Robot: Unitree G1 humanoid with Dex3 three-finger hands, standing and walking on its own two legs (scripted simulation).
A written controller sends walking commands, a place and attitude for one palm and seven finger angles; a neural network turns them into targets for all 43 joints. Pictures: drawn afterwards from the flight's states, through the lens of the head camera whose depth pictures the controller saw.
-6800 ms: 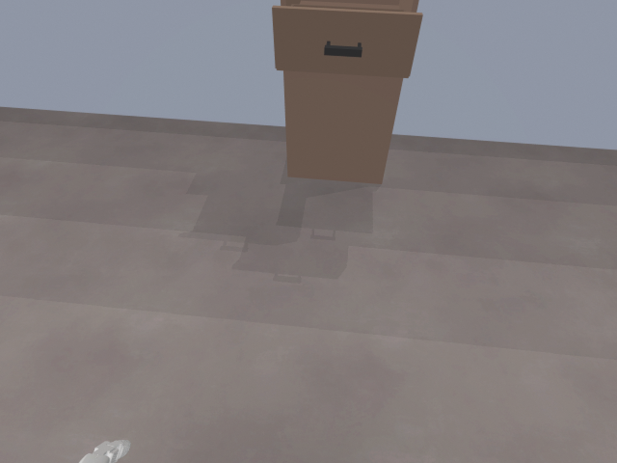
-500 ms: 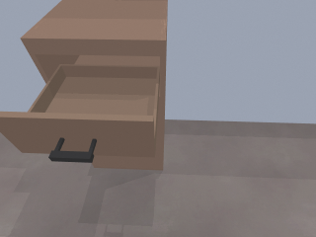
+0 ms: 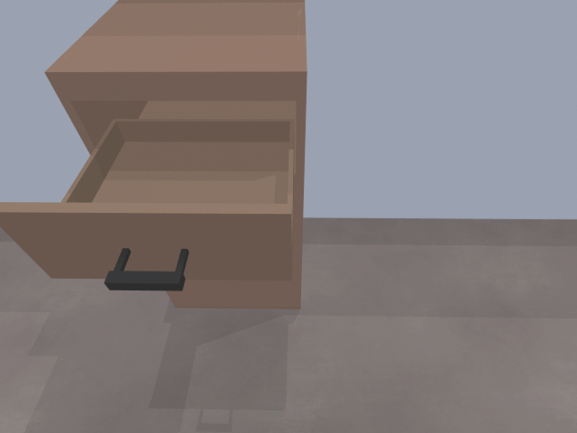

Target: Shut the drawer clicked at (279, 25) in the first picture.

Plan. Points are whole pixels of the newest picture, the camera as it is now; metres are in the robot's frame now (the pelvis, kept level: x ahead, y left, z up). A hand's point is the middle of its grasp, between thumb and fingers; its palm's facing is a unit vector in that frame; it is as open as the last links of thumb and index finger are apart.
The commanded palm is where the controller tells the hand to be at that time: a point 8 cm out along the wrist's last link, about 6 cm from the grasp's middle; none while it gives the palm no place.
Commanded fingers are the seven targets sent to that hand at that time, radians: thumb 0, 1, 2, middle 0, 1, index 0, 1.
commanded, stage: look again from close up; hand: left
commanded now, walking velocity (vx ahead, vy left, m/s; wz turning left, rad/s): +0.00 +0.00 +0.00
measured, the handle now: (150, 268) +0.35 +0.24 +0.02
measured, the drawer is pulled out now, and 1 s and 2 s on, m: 0.29 0.29 0.29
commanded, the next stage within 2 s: shuffle to correct the standing spot in 0.34 s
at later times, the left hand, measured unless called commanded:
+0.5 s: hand out of the picture -0.01 +0.21 -0.17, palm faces +0.01 -0.99 -0.17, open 7.4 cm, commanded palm none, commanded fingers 0.00 0.90 0.90 -0.20 -0.30 -0.20 -0.30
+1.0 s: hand out of the picture +0.04 +0.18 -0.18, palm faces +0.01 -0.98 -0.17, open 7.3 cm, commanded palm none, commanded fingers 0.00 0.90 0.90 -0.20 -0.30 -0.20 -0.30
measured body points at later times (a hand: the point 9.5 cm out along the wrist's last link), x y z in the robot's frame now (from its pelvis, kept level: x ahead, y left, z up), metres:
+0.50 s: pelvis +0.01 +0.04 +0.00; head +0.03 +0.05 +0.45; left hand -0.01 +0.26 -0.16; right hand +0.00 -0.18 -0.15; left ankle +0.01 +0.11 -0.74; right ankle -0.01 -0.09 -0.73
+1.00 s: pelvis +0.05 +0.02 +0.00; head +0.06 +0.03 +0.45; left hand +0.04 +0.24 -0.16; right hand +0.05 -0.20 -0.16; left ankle +0.01 +0.11 -0.73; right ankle -0.01 -0.09 -0.73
